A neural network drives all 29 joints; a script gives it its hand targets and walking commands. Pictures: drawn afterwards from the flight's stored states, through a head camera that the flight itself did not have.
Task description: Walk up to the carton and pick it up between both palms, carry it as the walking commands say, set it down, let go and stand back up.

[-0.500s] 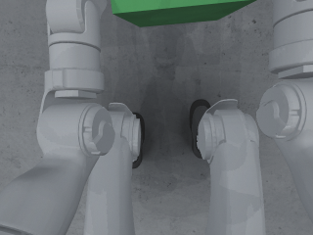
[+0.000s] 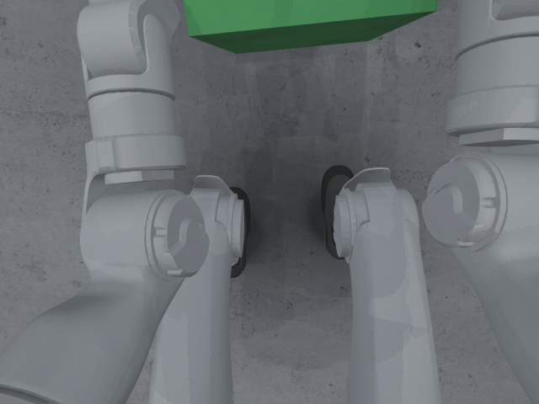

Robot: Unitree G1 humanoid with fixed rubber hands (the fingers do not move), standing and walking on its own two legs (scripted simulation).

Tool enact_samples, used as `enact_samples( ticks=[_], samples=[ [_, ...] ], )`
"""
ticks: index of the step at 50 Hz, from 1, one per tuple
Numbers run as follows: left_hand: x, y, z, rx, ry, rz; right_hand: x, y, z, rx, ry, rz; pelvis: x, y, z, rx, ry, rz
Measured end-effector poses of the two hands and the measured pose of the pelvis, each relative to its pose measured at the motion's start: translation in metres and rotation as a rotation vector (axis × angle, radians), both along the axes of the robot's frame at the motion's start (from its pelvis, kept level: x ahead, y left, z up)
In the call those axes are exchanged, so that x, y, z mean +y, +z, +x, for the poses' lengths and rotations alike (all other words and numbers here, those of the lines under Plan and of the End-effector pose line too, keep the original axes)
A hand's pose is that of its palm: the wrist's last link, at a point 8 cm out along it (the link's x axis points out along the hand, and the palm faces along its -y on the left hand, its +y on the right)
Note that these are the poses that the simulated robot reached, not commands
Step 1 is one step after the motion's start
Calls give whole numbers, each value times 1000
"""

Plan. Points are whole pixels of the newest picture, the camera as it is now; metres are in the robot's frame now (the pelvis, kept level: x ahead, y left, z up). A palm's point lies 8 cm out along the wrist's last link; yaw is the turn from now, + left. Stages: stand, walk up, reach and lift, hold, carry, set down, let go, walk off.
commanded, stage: reach and lift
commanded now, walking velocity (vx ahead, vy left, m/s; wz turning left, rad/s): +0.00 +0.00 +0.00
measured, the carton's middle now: out of the picture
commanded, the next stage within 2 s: none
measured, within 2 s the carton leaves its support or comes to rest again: neither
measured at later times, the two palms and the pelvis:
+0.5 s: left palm out of the picture +0.55 +0.11 -0.04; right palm out of the picture +0.56 -0.17 -0.03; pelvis +0.00 +0.00 +0.05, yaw +0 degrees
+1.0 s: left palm out of the picture +0.52 +0.11 +0.03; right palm out of the picture +0.54 -0.18 +0.04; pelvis +0.00 -0.01 +0.10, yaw -1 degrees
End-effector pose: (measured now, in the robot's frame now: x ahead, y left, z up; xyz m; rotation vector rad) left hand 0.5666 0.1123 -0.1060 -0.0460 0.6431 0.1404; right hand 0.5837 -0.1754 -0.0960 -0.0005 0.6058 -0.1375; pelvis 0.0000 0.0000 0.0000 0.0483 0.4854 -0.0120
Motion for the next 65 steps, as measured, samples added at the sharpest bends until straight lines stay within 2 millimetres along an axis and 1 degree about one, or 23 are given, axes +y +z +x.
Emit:
enact_samples(
  ticks=[4, 10, 14, 19, 22, 26, 34, 41, 45, 50, 58, 65],
  samples=[
    [2, 11, -3, -1, 7, -12, 2, 14, -1, -2, 0, -1, 1, 9, -2, -8, 5, -5],
    [-1, 25, -7, -11, 3, -12, -1, 28, -6, -10, -3, -5, 0, 19, -3, -20, 1, -9],
    [-2, 38, -9, -21, -6, -11, -1, 43, -10, -22, -12, -4, 1, 27, -4, -33, -4, -8],
    [-2, 48, -14, 0, -4, -6, -2, 51, -16, -3, -14, 3, 0, 38, -4, -47, -5, -3],
    [0, 58, -17, -9, -4, 8, 0, 58, -19, -8, -7, 4, -2, 45, -4, -51, -8, 1],
    [1, 71, -19, -24, 1, -10, 1, 72, -22, -25, -8, -1, -3, 52, -4, -69, -7, 1],
    [3, 90, -29, -20, 16, 1, 4, 92, -26, -20, 2, 11, -6, 69, -5, -89, -8, 3],
    [0, 118, -29, -34, -7, 10, 0, 114, -35, -33, -12, 9, -5, 83, -4, -120, -10, -1],
    [-4, 128, -34, -27, -12, 8, -4, 125, -40, -31, -19, 4, -5, 93, -4, -137, -15, -2],
    [-1, 134, -44, -11, -9, 3, 0, 140, -46, -17, -11, -6, -5, 105, -3, -149, -22, 5],
    [9, 162, -50, -29, 4, 16, 9, 162, -50, -35, 3, 3, -5, 120, -3, -171, -15, -6],
    [8, 179, -59, -23, -6, 13, 8, 182, -60, -31, 1, -10, -2, 137, -2, -201, -10, -17]
  ],
)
